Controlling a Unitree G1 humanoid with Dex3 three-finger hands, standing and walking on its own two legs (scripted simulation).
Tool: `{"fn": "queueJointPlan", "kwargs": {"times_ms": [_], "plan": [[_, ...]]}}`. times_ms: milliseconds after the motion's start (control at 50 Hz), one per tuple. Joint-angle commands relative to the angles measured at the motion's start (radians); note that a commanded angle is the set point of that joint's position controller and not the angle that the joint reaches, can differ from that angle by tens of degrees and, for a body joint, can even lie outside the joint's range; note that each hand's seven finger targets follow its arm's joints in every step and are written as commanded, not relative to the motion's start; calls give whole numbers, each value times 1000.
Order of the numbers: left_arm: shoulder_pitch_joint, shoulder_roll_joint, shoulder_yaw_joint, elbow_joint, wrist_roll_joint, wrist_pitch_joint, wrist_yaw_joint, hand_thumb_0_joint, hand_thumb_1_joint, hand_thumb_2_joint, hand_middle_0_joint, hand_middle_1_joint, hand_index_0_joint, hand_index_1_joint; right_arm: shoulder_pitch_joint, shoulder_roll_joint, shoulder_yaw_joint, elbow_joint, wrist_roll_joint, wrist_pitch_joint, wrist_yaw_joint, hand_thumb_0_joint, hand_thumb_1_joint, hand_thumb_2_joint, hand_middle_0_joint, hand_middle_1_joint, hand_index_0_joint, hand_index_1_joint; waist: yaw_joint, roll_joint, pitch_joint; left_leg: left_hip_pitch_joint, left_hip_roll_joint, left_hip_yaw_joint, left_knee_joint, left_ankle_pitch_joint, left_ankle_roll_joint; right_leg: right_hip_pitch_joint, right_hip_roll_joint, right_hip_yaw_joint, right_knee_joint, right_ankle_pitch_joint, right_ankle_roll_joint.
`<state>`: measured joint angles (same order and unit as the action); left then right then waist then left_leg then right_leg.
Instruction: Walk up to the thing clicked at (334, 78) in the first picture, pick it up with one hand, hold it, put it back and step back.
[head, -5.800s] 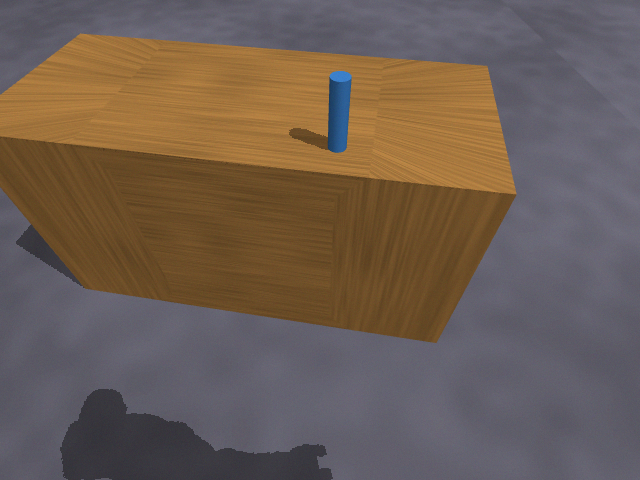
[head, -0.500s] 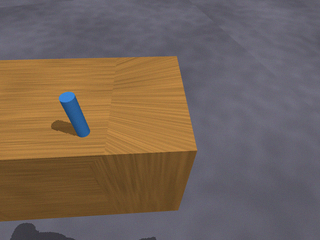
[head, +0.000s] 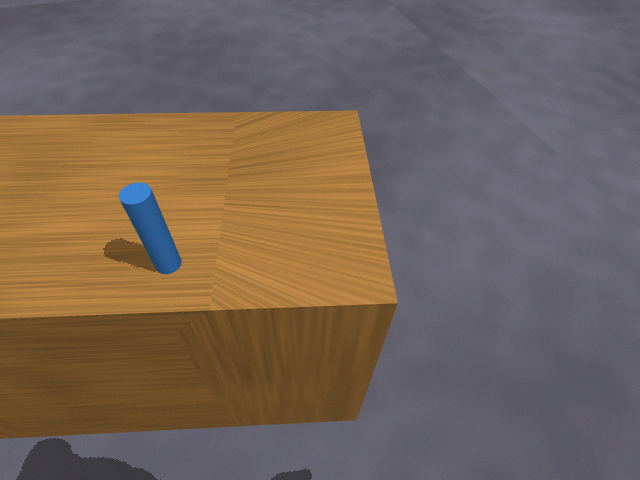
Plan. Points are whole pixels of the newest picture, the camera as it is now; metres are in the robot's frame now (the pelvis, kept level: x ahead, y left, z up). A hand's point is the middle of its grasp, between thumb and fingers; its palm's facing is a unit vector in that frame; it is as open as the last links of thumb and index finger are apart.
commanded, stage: stand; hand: left
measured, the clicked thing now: (153, 232) +0.46 +0.27 +0.00
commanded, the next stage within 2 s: rise first in 0.84 s
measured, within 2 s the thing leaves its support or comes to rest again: neither
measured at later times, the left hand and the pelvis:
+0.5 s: hand out of the picture +0.07 +0.25 -0.16, palm faces -0.04 -0.94 -0.34, open 7.4 cm; pelvis +0.00 +0.00 +0.00, yaw +0 degrees
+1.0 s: hand out of the picture +0.09 +0.25 -0.16, palm faces +0.00 -0.94 -0.33, open 7.6 cm; pelvis +0.00 +0.00 +0.00, yaw +1 degrees
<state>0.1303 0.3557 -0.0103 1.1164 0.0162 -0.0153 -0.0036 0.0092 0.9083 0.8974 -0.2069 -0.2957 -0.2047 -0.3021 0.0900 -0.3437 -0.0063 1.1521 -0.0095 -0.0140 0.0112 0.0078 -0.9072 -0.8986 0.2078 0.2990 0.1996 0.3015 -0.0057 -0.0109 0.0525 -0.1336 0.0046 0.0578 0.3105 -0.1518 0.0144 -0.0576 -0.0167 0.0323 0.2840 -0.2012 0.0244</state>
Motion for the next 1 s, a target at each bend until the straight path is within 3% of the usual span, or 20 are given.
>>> {"fn": "queueJointPlan", "kwargs": {"times_ms": [0,120,200,340,380,420,680,860,900,920,940,960,980], "plan": [[-22,209,41,-58,-5,-18,17,0,899,900,-200,-300,-200,-300,-36,-212,-39,-65,3,-20,-16,0,-900,-900,200,300,200,300,-3,3,-102,95,140,-118,-22,188,10,-44,-120,64,-33,182,-40],[-11,201,39,-56,-6,-19,18,0,899,900,-200,-300,-200,-300,-42,-218,-41,-68,3,-19,-17,0,-900,-900,200,300,200,300,1,11,-90,94,139,-120,-17,198,13,-42,-123,63,-38,197,-36],[-29,206,44,-58,-6,-15,18,0,899,900,-200,-300,-200,-300,-33,-215,-39,-67,3,-18,-18,0,-900,-900,200,300,200,300,-4,19,-76,79,136,-117,-30,153,13,-52,-121,65,-39,149,-41],[-19,201,42,-57,-5,-15,16,0,899,900,-200,-300,-200,-300,-38,-215,-41,-71,3,-21,-19,0,-900,-900,200,300,200,300,0,2,-79,96,139,-122,-27,196,9,-58,-117,58,-33,164,-41],[-26,202,45,-59,-4,-13,16,0,899,900,-200,-300,-200,-300,-34,-218,-42,-70,2,-19,-19,0,-900,-900,200,300,200,300,-2,13,-71,67,135,-124,-39,126,11,-49,-117,57,-42,114,-42],[-27,204,44,-60,-5,-14,15,0,899,900,-200,-300,-200,-300,-34,-212,-40,-70,3,-21,-17,0,-900,-900,200,300,200,300,-4,7,-72,85,136,-124,-34,165,10,-55,-120,62,-39,143,-44],[-17,203,43,-59,-4,-15,15,0,899,900,-200,-300,-200,-300,-36,-217,-41,-67,2,-17,-16,0,-900,-900,200,300,200,300,-2,6,-72,70,131,-127,-34,107,9,-53,-121,66,-49,105,-43],[-16,204,45,-63,-4,-16,17,0,899,900,-200,-300,-200,-300,-28,-219,-41,-68,3,-21,-20,0,-900,-900,200,300,200,300,0,19,-120,120,143,-121,-7,257,13,-26,-125,55,-21,228,-44],[-14,204,43,-59,-6,-15,18,0,899,900,-200,-300,-200,-300,-24,-212,-38,-65,4,-20,-20,0,-900,-900,200,300,200,300,-2,4,-85,89,137,-123,-18,228,10,-34,-122,54,-29,203,-42],[-23,210,46,-62,-6,-15,19,0,819,820,-120,-220,-120,-220,-21,-211,-39,-68,3,-20,-21,0,-820,-820,120,220,120,220,-4,0,-94,92,138,-121,-19,223,11,-27,-124,57,-26,201,-44],[-374,8,17,-413,-82,-92,25,0,739,740,-51,-140,-40,-140,-372,-33,-3,-419,106,-136,-31,0,-740,-740,50,140,51,140,-27,45,-93,-72,8,-26,78,110,-14,-181,19,-49,77,130,-35],[-363,83,33,-412,-113,-126,49,0,659,660,-63,-73,-55,-80,-307,-82,-12,-438,114,-153,-45,0,-660,-660,49,60,50,60,9,-10,-131,-7,21,-35,39,40,-17,-114,15,-55,58,59,-37],[-279,155,73,-314,-110,-119,66,0,579,580,-66,-80,-58,-87,-197,-188,-72,-319,106,-141,-66,0,-580,-580,49,52,50,52,-33,19,-59,-25,18,-31,30,-8,-17,-170,23,-57,60,30,-43]]}}
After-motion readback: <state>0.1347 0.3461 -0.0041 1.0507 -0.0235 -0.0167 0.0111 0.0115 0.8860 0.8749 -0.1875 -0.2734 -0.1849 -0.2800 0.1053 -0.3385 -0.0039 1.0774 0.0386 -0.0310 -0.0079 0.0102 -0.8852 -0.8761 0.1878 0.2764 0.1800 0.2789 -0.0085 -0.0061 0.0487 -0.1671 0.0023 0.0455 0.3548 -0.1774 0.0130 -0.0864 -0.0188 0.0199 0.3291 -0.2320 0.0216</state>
